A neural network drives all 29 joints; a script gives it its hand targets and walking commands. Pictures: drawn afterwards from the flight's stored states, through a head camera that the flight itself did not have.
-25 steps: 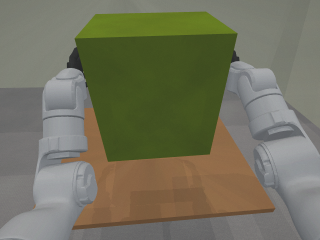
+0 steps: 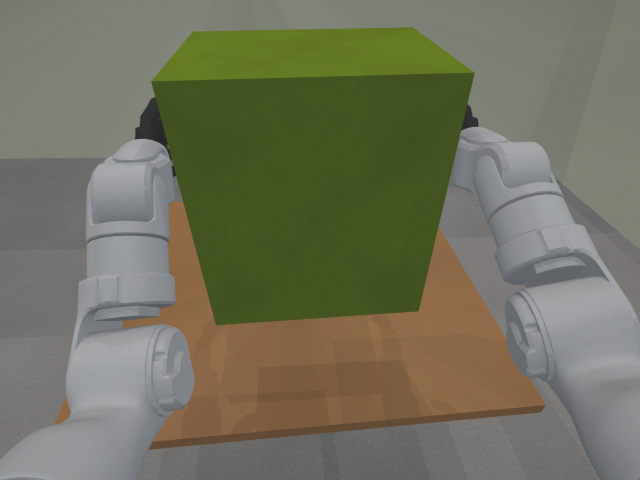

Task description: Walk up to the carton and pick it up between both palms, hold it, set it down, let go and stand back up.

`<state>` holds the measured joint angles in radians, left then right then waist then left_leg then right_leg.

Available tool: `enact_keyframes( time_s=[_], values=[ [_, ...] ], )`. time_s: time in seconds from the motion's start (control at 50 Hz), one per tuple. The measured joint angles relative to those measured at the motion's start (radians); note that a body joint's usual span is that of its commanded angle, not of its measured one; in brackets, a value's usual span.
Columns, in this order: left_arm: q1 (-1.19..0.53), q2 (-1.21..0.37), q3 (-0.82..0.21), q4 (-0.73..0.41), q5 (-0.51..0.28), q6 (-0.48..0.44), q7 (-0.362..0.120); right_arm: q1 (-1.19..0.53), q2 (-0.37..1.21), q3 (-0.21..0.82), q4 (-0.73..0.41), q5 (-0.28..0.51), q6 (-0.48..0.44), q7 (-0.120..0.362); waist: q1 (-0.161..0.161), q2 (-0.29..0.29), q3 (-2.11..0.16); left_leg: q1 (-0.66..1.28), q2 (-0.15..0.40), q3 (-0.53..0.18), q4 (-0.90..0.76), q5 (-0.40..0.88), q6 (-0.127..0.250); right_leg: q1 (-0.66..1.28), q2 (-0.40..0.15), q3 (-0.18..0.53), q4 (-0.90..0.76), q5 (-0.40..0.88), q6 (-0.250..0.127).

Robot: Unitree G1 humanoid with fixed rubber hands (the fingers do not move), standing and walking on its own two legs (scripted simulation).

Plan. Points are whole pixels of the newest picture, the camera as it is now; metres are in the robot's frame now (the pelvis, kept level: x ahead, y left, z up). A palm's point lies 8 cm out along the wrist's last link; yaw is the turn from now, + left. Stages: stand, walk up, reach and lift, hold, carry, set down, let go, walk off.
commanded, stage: hold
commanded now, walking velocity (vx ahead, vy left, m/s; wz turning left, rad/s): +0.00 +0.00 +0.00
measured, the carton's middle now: (312, 179) +0.39 +0.01 +0.24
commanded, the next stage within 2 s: none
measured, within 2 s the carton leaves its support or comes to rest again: neither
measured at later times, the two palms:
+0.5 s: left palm (152, 154) +0.37 +0.18 +0.29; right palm (461, 143) +0.38 -0.17 +0.29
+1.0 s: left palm (146, 148) +0.35 +0.18 +0.30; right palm (473, 135) +0.36 -0.17 +0.31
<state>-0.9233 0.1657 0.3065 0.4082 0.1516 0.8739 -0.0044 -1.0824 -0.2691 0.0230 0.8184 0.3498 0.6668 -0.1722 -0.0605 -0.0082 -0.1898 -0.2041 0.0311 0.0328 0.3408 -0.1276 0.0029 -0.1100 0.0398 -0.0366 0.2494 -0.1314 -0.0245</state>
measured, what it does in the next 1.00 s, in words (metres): stands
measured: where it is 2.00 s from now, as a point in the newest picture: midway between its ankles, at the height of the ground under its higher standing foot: outside the picture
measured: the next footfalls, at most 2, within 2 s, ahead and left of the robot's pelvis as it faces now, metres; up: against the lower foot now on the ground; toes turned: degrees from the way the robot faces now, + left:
none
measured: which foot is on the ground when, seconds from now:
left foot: down 0.00-1.00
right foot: down 0.00-1.00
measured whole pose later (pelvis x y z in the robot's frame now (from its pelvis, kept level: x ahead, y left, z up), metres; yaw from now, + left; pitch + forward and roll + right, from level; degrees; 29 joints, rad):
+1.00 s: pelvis +0.00 +0.00 +0.00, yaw +0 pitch -3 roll -1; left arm -0.90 0.14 0.32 0.41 0.17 0.89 -0.01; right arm -1.08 -0.27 0.02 0.84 0.35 0.69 -0.17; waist -0.06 0.00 -0.23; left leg -0.15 0.03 0.03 0.34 -0.14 0.00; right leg -0.06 0.04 -0.04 0.25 -0.15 -0.02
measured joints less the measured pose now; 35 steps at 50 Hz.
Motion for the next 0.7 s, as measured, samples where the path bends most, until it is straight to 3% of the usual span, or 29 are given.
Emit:
enact_keyframes(
  time_s=[0.1,0.26,0.42,0.6,0.7],
  values=[
    [0.006,0.004,-0.009,-0.033,-0.031,-0.012,0.024,0.019,-0.016,0.029,-0.049,0.038,-0.017,-0.016,0.000,0.009,-0.009,-0.017,0.003,-0.001,0.013,-0.007,0.000,-0.009,0.003,0.000,-0.004,0.003,0.003],
    [0.026,-0.015,0.015,-0.016,0.010,-0.003,-0.003,0.027,-0.004,0.030,-0.016,0.034,-0.005,-0.015,-0.004,0.002,-0.004,0.027,-0.003,-0.003,0.002,-0.011,0.002,0.032,-0.002,-0.001,-0.007,-0.007,0.003],
    [0.026,-0.007,-0.004,-0.042,-0.020,-0.006,0.021,0.025,-0.007,0.012,-0.038,0.034,-0.011,-0.015,-0.004,-0.001,-0.005,0.004,0.001,-0.004,0.015,-0.012,0.000,0.011,0.001,-0.002,0.002,-0.005,0.002],
    [0.003,-0.011,0.005,0.000,-0.004,-0.007,0.014,0.001,-0.011,0.014,0.006,0.023,-0.009,-0.004,0.002,0.006,-0.009,0.001,-0.002,0.000,0.002,-0.002,0.003,0.003,-0.001,0.002,-0.002,0.002,0.003],
    [0.022,-0.006,-0.008,-0.029,-0.019,-0.007,0.020,0.021,-0.018,0.038,-0.027,0.036,-0.012,-0.008,0.000,0.010,-0.018,-0.004,-0.001,-0.002,0.009,-0.006,0.003,0.002,0.000,0.001,-0.003,0.001,0.004]
  ],
)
